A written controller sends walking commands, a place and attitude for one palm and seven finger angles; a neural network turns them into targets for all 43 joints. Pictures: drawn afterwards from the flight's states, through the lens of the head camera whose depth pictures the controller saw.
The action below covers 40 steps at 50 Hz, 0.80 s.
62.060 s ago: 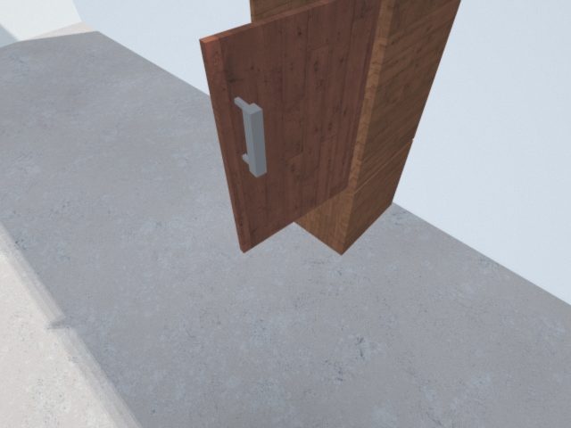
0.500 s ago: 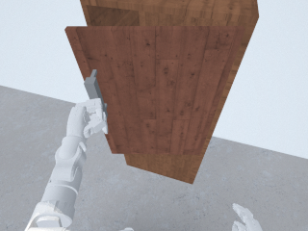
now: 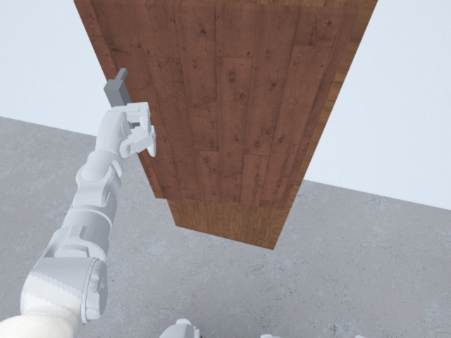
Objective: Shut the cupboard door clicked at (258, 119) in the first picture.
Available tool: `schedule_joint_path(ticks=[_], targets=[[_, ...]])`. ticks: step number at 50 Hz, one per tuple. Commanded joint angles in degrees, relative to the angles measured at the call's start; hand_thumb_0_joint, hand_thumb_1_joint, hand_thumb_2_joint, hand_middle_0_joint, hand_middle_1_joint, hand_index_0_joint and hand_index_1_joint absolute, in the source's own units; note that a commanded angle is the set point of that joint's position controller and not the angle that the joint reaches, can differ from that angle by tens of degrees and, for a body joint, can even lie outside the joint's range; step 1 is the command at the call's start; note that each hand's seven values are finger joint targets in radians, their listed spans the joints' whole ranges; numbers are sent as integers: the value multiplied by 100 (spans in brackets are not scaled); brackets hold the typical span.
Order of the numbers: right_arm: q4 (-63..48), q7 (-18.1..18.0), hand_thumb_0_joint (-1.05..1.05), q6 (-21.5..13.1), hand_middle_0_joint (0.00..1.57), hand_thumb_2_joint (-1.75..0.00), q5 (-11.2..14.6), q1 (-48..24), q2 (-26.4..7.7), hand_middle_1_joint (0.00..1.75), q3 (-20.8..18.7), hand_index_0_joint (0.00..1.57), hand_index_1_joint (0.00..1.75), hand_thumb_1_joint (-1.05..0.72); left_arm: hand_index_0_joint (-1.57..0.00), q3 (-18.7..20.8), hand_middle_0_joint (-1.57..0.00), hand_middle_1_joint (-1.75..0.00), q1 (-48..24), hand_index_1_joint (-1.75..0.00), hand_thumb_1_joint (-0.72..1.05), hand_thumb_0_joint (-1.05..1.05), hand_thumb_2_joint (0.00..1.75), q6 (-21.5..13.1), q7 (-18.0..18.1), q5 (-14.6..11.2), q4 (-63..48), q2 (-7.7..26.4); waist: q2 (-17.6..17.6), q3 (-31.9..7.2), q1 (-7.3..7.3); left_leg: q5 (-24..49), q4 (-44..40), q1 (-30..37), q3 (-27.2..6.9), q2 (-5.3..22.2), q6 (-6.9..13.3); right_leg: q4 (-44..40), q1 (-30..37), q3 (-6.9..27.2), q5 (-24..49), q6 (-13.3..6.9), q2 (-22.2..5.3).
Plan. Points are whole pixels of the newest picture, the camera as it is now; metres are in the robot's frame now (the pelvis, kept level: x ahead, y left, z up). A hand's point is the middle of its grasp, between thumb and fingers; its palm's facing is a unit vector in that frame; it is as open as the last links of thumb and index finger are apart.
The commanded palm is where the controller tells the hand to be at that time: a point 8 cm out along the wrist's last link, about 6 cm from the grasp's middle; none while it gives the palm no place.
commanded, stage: push the door shut along its arc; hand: left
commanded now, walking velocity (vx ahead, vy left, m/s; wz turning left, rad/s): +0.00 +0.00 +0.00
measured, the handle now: (130, 109) +0.52 +0.18 +0.10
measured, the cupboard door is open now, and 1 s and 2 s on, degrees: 9 0 0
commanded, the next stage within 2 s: pull the fist back off the door in 1.18 s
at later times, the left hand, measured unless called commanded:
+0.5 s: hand (171, 112) +0.50 +0.09 +0.11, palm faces -0.27 -0.96 -0.02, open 3.1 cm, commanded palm +0.50 +0.15 +0.10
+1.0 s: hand (178, 100) +0.53 +0.08 +0.11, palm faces -0.38 -0.93 -0.02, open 3.2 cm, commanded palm +0.55 +0.13 +0.10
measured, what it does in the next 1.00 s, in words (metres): stands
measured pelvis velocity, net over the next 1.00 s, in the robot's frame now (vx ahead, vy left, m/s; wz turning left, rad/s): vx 0.01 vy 0.00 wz -0.02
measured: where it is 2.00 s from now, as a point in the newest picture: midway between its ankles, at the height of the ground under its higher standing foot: outside the picture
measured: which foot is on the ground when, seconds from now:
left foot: down 0.00-1.00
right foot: down 0.00-1.00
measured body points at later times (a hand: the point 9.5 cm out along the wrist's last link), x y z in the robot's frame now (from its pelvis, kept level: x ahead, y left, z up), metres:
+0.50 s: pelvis +0.01 +0.00 -0.01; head +0.10 -0.01 +0.43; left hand +0.51 +0.15 +0.11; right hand +0.02 -0.28 -0.13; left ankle +0.07 +0.11 -0.70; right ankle -0.02 -0.10 -0.70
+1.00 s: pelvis +0.01 +0.00 -0.02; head +0.13 +0.00 +0.41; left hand +0.55 +0.14 +0.12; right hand +0.00 -0.28 -0.13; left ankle +0.07 +0.11 -0.70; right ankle -0.02 -0.10 -0.70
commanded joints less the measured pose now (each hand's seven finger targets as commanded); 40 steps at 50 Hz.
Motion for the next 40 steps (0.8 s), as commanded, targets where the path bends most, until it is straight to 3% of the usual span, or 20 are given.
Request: schedule_joint_path(ticks=[1, 3, 4, 5, 7, 10, 11, 13, 14, 17, 18, 23, 25, 31, 33, 34, 35, 37, 38, 40], targets=[[-497, -69, 0, -191, 20, -90, 1, 297, -847, 30, -312, 20, 30, -90, -130, 205, -130, -150, -3130, -150, 90, 0, 90, -443, -152, -38, -862, 1003, -209, -1966, -272, 515, -288, 2101, -440, -116, 102, -812, -666, 251, 1408, 118, 58], [-452, -76, 0, -197, 20, -90, -12, 341, -857, 30, -316, 20, 30, -90, -130, 172, -130, -150, -3407, -150, 90, 0, 90, -484, -165, -27, -830, 1028, -83, -2098, -346, 569, -244, 2168, -460, -113, 115, -769, -742, 256, 1433, 118, 60], [-443, -69, 0, -191, 20, -90, -13, 398, -873, 30, -325, 20, 30, -90, -130, 271, -130, -150, -3415, -150, 90, 0, 90, -492, -189, -10, -731, 1134, -39, -2119, -304, 592, -222, 2153, -473, -101, 98, -743, -768, 256, 1424, 105, 67], [-452, -65, 0, -182, 20, -90, -19, 409, -865, 30, -323, 20, 30, -90, -130, 183, -130, -150, -3407, -150, 90, 0, 90, -454, -225, -22, -636, 1014, -107, -2118, -358, 600, -204, 2137, -460, -104, 113, -747, -787, 245, 1452, 115, 77], [-382, -77, 0, -183, 20, -90, -29, 540, -928, 30, -339, 20, 30, -90, -130, 399, -130, -150, -3628, -150, 90, 0, 90, -468, -290, 4, -484, 1339, -150, -2246, -379, 725, -122, 2055, -485, -110, 135, -678, -770, 263, 1574, 111, 84], [-390, -67, 0, -166, 20, -90, -36, 555, -918, 30, -336, 20, 30, -90, -130, 298, -130, -150, -3770, -150, 90, 0, 90, -434, -430, 16, -391, 1281, 20, -2391, -409, 727, -60, 2030, -482, -104, 120, -635, -823, 282, 1586, 110, 85], [-381, -59, 0, -168, 20, -90, -25, 583, -926, 30, -344, 20, 30, -90, -130, 244, -130, -150, -3971, -150, 90, 0, 90, -446, -463, 15, -432, 1245, 69, -2404, -494, 740, -30, 2094, -502, -88, 121, -627, -961, 275, 1561, 114, 82], [-360, -40, 0, -187, 20, -90, -53, 617, -910, 30, -356, 20, 30, -90, -130, 175, -130, -150, -4002, -150, 90, 0, 90, -461, -518, 8, -453, 1124, 214, -2590, -481, 939, 44, 2276, -529, -86, 114, -559, -1035, 233, 1674, 94, 107], [-348, -35, 0, -171, 20, -90, -52, 685, -958, 30, -367, 20, 30, -90, -130, 441, -130, -150, -3949, -150, 90, 0, 90, -450, -530, -13, -369, 1411, 106, -2633, -440, 978, 64, 2198, -523, -77, 116, -566, -952, 259, 1742, 97, 104], [-361, -28, 0, -134, 20, -90, -59, 759, -975, 30, -355, 20, 30, -90, -130, 571, -130, -150, -4024, -150, 90, 0, 90, -372, -551, 25, -121, 1587, 10, -2576, -463, 1000, 105, 1934, -501, -102, 150, -492, -912, 260, 1811, 101, 115], [-370, -18, 0, -113, 20, -90, -66, 745, -944, 30, -344, 20, 30, -90, -130, 418, -130, -150, -4077, -150, 90, 0, 90, -338, -552, 55, -114, 1432, -55, -2512, -516, 982, 100, 1928, -503, -93, 149, -510, -959, 256, 1824, 112, 116], [-424, 16, 0, -54, 20, -90, -99, 818, -972, 30, -357, 20, 30, -90, -130, 724, -130, -150, -4193, -150, 90, 0, 90, -376, -554, 146, -154, 1830, 115, -2765, -451, 1192, 206, 1898, -491, -107, 148, -407, -837, 282, 2052, 100, 130], [-416, 24, 0, -23, 20, -90, -93, 845, -964, 30, -346, 20, 30, -90, -130, 676, -130, -150, -4276, -150, 90, 0, 90, -329, -601, 163, -7, 1807, -57, -2664, -536, 1191, 254, 1764, -463, -105, 174, -425, -825, 313, 2160, 125, 135], [-385, 32, 0, 38, 20, -90, -95, 983, -1020, 30, -336, 20, 30, -90, -130, 631, -130, -150, -4675, -150, 90, 0, 90, -174, -736, 250, 435, 1927, -33, -2495, -728, 1070, 400, 1437, -462, -101, 191, -377, -1078, 350, 2077, 149, 141], [-377, 30, 0, 44, 20, -90, -125, 979, -1014, 30, -335, 20, 30, -90, -130, 576, -130, -150, -4737, -150, 90, 0, 90, -155, -785, 256, 460, 1864, 101, -2640, -718, 1183, 466, 1535, -472, -125, 203, -325, -1139, 335, 2121, 130, 158], [-374, 24, 0, 25, 20, -90, -124, 1023, -1055, 30, -350, 20, 30, -90, -130, 688, -130, -150, -4986, -150, 90, 0, 90, -177, -819, 221, 297, 2024, 95, -2805, -765, 1208, 500, 1558, -487, -103, 210, -309, -1123, 357, 2143, 147, 149], [-372, 22, 0, 35, 20, -90, -143, 1036, -1053, 30, -354, 20, 30, -90, -130, 787, -130, -150, -4911, -150, 90, 0, 90, -170, -850, 244, 327, 2155, 170, -2946, -685, 1296, 526, 1572, -476, -120, 204, -281, -1011, 359, 2237, 122, 156], [-363, 16, 0, 24, 20, -90, -146, 1091, -1047, 30, -355, 20, 30, -90, -130, 763, -130, -150, -5100, -150, 90, 0, 90, -213, -937, 208, 154, 2133, 308, -3229, -715, 1600, 604, 1710, -482, -133, 232, -159, -1005, 335, 2473, 113, 170], [-367, 20, 0, 44, 20, -90, -158, 1035, -1024, 30, -347, 20, 30, -90, -130, 708, -130, -150, -4964, -150, 90, 0, 90, -166, -972, 244, 243, 2070, 344, -3247, -674, 1579, 621, 1728, -483, -133, 215, -179, -1021, 328, 2447, 109, 177], [-320, 20, 0, 50, 20, -90, -159, 1078, -1027, 30, -351, 20, 30, -90, -130, 595, -130, -150, -5159, -150, 90, 0, 90, -104, -1027, 237, 244, 1969, 266, -3155, -769, 1580, 645, 1712, -499, -125, 231, -198, -1125, 312, 2445, 122, 195]])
